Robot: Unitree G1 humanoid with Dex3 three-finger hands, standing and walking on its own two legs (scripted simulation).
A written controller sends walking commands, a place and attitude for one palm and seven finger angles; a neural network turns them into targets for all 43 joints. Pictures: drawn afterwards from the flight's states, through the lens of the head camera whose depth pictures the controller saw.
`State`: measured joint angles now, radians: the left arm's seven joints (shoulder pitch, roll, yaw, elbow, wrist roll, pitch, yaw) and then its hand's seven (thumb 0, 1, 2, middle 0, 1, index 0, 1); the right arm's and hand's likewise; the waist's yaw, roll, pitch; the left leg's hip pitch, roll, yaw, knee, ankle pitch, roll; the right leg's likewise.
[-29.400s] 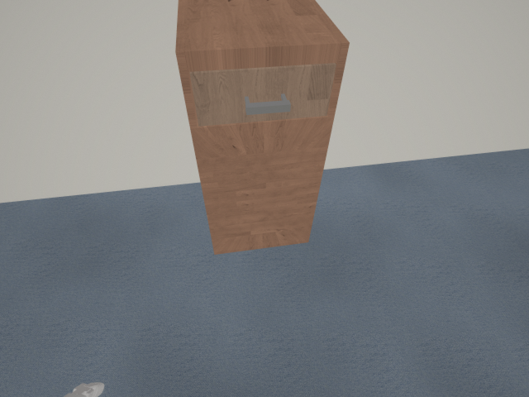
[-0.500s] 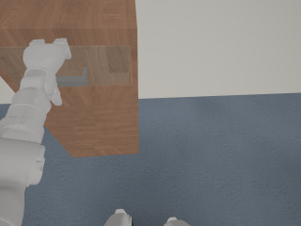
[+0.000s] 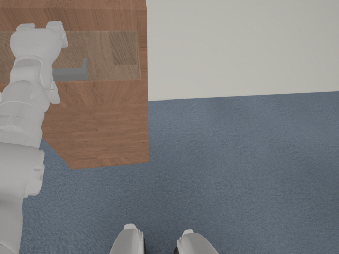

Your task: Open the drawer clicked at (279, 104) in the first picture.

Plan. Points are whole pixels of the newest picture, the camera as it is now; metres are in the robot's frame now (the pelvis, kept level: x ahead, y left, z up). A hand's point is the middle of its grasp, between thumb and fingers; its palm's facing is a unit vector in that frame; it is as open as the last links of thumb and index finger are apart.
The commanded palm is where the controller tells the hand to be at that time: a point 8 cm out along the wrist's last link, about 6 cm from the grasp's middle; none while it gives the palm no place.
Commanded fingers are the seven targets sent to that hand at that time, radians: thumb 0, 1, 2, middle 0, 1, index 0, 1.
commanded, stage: lower the fingers behind the handle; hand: left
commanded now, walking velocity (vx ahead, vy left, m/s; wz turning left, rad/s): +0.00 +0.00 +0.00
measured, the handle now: (63, 68) +0.57 +0.24 +0.07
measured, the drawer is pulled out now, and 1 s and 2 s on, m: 0.00 0.00 0.00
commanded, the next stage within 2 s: lift the fingers back up to retry in 0.56 s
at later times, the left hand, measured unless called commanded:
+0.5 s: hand (51, 77) +0.53 +0.25 +0.08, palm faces +0.03 +0.00 -1.00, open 13.5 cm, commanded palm +0.54 +0.24 +0.09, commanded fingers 0.00 -0.50 0.30 -0.30 -1.20 -0.30 -1.20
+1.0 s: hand (51, 77) +0.53 +0.25 +0.08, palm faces -0.05 -0.01 -1.00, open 13.7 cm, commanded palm +0.53 +0.24 +0.14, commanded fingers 0.00 -0.50 0.30 -0.30 -1.20 -0.30 -1.20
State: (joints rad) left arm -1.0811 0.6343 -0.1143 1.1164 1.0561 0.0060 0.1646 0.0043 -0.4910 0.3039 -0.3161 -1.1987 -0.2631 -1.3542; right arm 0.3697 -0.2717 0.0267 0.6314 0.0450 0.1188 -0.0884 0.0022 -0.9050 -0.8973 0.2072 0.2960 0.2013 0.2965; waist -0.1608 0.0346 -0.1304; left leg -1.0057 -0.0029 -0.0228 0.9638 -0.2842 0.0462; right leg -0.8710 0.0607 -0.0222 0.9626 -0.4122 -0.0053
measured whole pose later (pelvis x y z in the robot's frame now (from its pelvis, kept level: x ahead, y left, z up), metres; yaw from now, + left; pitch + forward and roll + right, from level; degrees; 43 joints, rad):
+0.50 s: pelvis -0.01 +0.01 -0.02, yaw -1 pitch +21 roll -4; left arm -1.08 0.65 -0.11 1.09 1.05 -0.01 0.20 0.00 -0.49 0.30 -0.35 -1.38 -0.35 -1.28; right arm 0.38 -0.25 0.03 0.65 0.04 0.08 -0.09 0.00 -0.90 -0.90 0.21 0.30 0.20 0.30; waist -0.15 0.05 -0.13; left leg -1.14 -0.01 -0.03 1.07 -0.31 0.05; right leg -1.00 0.06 -0.02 1.06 -0.44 0.01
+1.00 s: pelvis +0.02 +0.00 +0.01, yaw -1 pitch +19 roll -4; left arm -0.94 0.62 -0.09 1.04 1.03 -0.01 0.16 0.00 -0.49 0.30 -0.33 -1.27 -0.34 -1.22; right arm 0.40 -0.25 -0.01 0.68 0.03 0.08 -0.09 0.00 -0.91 -0.90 0.21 0.30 0.20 0.30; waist -0.13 0.05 -0.12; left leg -0.97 0.00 -0.02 0.93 -0.30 0.05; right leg -0.82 0.07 -0.01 0.90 -0.41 0.00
